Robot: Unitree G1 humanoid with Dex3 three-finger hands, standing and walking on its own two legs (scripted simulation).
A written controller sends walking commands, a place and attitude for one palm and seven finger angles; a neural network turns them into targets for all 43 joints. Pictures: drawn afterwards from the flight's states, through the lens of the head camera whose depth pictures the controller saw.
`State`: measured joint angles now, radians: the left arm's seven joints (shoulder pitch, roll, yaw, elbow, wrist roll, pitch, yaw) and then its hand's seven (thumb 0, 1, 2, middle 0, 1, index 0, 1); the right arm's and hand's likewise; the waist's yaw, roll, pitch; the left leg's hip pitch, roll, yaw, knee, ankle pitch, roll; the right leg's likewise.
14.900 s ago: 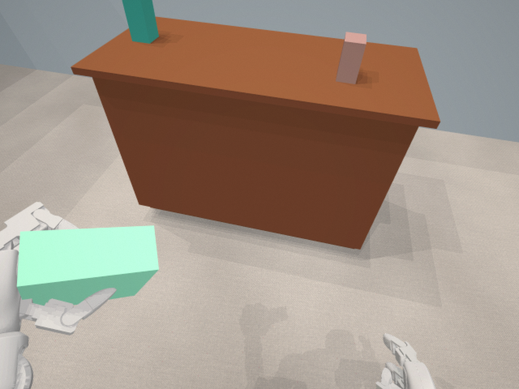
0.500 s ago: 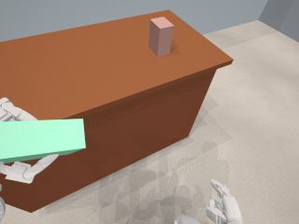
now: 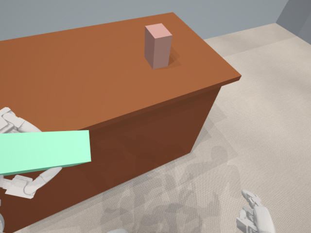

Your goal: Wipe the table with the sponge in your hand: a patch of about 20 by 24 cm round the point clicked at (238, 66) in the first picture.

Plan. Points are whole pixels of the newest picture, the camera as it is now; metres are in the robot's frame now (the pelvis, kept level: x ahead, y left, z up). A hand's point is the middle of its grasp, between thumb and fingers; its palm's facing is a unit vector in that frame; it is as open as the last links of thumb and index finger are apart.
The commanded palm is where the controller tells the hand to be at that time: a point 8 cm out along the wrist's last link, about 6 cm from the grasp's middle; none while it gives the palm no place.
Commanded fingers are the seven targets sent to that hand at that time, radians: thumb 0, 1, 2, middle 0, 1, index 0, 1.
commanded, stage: take the last steps up to it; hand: left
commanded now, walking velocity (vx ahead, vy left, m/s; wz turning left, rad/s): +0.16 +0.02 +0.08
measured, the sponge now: (55, 152) +0.23 +0.20 +0.15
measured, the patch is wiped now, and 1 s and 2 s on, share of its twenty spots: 0.00 0.00 0.00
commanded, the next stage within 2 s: come to a stop and stand still in 0.16 s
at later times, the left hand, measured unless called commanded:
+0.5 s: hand (70, 129) +0.27 +0.18 +0.17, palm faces +0.41 -0.80 -0.43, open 9.3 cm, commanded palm +0.20 +0.23 +0.19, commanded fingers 0.00 0.10 1.30 -1.20 -1.60 -1.20 -1.60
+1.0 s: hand out of the picture +0.22 +0.29 +0.17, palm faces +0.46 -0.83 -0.32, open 9.3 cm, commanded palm +0.15 +0.31 +0.19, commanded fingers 0.00 0.10 1.30 -1.20 -1.60 -1.20 -1.60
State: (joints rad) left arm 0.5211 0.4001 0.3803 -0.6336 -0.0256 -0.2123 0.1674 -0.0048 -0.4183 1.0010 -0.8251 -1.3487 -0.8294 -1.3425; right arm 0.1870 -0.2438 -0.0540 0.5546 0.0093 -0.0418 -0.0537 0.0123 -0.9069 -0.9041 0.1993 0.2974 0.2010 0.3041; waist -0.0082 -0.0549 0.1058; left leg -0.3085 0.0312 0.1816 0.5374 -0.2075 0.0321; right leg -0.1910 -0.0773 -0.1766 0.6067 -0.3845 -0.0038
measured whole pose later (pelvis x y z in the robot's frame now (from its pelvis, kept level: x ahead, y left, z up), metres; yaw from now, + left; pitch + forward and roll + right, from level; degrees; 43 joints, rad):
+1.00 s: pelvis +0.00 +0.03 +0.00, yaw +2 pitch -2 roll +0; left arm 0.31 0.33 0.36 -0.40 -0.02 -0.23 0.11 -0.01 -0.42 1.00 -0.83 -1.35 -0.83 -1.34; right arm 0.24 -0.18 0.00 0.56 0.02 -0.17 0.03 0.01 -0.91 -0.90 0.20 0.30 0.20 0.30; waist 0.04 -0.03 0.08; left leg -0.26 -0.02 0.13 0.55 -0.25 0.08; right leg -0.27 -0.07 -0.05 0.63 -0.30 -0.01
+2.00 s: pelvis -0.08 +0.08 +0.01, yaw +12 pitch -3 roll -3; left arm 0.37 0.34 0.37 -0.48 0.00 -0.18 0.09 -0.01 -0.42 1.01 -0.83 -1.35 -0.83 -1.34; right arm 0.20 -0.19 0.00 0.58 0.00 -0.13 0.00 0.01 -0.90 -0.90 0.20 0.30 0.21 0.30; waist 0.06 0.00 0.12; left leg -0.30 -0.02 0.22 0.42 -0.10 0.09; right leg -0.26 0.02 0.04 0.60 -0.35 -0.01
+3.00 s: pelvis -0.03 +0.14 -0.02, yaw +1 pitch -3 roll +2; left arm 0.33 0.36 0.36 -0.52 -0.06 -0.18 0.15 -0.01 -0.42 1.01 -0.83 -1.35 -0.84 -1.35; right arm 0.17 -0.19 0.00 0.58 0.00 -0.07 -0.04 0.01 -0.90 -0.90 0.20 0.30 0.20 0.30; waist 0.03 -0.11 0.09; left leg -0.37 0.06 0.13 0.72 -0.28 0.01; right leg -0.24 0.05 -0.02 0.96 -0.52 -0.06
